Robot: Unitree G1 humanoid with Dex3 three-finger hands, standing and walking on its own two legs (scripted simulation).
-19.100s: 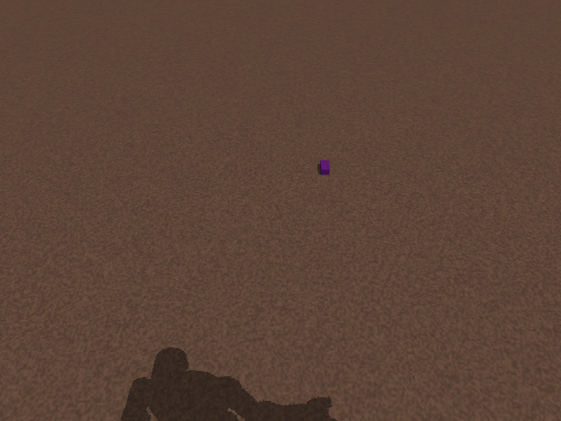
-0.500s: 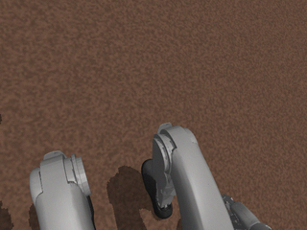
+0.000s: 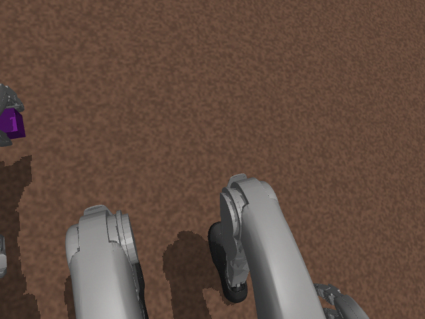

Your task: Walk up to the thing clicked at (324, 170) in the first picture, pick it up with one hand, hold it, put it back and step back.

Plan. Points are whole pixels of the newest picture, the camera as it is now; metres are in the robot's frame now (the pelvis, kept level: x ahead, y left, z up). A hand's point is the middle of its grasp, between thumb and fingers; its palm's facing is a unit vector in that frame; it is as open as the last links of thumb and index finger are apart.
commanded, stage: lift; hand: left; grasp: from above
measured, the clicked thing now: out of the picture +0.49 +0.33 -0.18
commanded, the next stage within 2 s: hold in 1.50 s
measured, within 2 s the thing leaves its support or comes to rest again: neither
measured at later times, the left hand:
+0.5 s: hand out of the picture +0.40 +0.32 +0.01, palm faces -0.45 -0.10 -0.89, open 7.2 cm
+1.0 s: hand out of the picture +0.34 +0.28 +0.22, palm faces -0.44 -0.12 -0.89, open 7.2 cm
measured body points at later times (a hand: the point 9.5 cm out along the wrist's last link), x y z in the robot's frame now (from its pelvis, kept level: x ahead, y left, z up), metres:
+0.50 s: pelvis +0.00 +0.00 +0.10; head +0.19 +0.06 +0.51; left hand +0.42 +0.33 +0.06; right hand +0.13 -0.26 -0.02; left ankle +0.08 +0.12 -0.31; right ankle +0.11 -0.13 -0.31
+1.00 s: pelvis +0.02 +0.00 +0.29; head +0.12 +0.02 +0.73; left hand +0.36 +0.29 +0.27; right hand +0.17 -0.25 +0.17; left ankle +0.08 +0.12 -0.31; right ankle +0.11 -0.13 -0.31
